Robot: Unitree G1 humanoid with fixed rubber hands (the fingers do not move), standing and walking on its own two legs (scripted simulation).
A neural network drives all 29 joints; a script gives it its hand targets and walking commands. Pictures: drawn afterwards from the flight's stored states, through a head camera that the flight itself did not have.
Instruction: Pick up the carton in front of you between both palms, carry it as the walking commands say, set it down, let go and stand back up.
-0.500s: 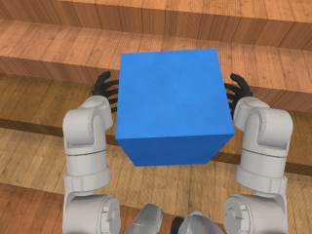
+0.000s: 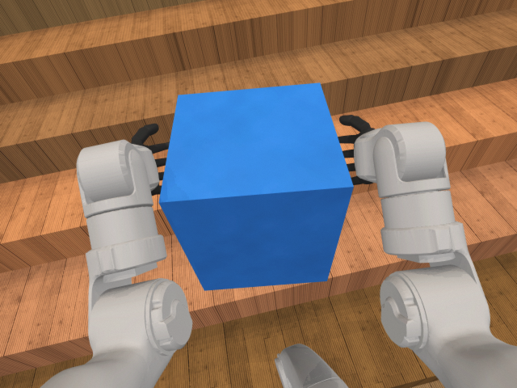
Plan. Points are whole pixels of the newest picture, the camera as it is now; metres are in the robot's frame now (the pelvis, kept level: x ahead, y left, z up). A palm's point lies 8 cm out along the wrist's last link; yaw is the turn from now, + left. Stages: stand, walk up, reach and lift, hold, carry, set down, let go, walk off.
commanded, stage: carry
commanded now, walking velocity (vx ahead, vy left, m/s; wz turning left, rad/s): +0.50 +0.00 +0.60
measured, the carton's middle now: (257, 194) +0.40 -0.08 +0.10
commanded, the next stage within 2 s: none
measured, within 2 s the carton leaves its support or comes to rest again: neither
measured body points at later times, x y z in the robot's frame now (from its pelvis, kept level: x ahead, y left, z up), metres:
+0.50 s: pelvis +0.29 -0.09 +0.15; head +0.34 -0.08 +0.60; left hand +0.58 +0.21 +0.30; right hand +0.72 -0.06 +0.30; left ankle +0.27 +0.01 -0.40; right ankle +0.32 -0.19 -0.56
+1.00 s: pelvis +0.59 +0.05 +0.19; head +0.64 +0.11 +0.63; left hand +0.96 +0.26 +0.30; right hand +1.00 -0.04 +0.32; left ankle +0.36 +0.09 -0.51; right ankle +0.63 +0.02 -0.37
